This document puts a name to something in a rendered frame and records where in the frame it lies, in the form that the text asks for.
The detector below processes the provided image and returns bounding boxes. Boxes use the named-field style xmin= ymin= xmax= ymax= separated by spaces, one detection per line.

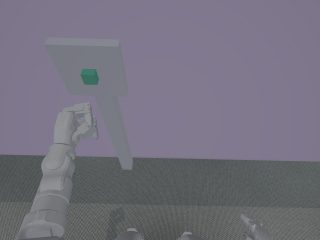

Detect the robot shin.
xmin=127 ymin=228 xmax=137 ymax=232
xmin=181 ymin=231 xmax=192 ymax=237

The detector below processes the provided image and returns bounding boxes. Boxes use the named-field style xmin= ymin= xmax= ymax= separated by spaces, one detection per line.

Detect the left robot hand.
xmin=53 ymin=102 xmax=99 ymax=149

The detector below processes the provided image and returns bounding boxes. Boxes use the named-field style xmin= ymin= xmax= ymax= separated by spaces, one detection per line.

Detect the right robot hand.
xmin=240 ymin=213 xmax=273 ymax=240

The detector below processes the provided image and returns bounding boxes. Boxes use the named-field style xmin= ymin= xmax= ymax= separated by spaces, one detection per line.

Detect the robot left forearm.
xmin=15 ymin=143 xmax=76 ymax=240

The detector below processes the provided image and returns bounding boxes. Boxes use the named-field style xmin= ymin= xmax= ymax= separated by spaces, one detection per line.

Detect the robot left shin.
xmin=127 ymin=228 xmax=137 ymax=232

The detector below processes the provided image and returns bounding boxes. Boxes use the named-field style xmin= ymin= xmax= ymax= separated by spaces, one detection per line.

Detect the panel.
xmin=44 ymin=37 xmax=133 ymax=170

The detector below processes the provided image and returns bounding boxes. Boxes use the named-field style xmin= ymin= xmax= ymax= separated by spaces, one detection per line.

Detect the button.
xmin=80 ymin=69 xmax=99 ymax=85

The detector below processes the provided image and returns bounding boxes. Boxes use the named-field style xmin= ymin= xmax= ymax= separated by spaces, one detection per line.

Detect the robot right shin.
xmin=181 ymin=231 xmax=192 ymax=237

